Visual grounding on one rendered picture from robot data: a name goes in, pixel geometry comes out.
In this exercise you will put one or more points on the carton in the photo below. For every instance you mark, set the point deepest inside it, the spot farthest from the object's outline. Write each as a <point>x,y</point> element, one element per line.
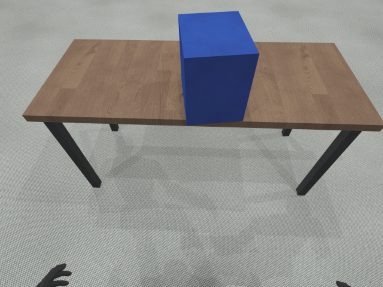
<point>218,63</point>

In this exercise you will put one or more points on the table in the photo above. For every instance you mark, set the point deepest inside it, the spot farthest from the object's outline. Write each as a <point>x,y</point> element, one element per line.
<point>296,85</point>

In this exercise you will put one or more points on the robot left hand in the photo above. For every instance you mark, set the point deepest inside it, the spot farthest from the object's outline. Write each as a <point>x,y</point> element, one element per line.
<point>57,271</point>

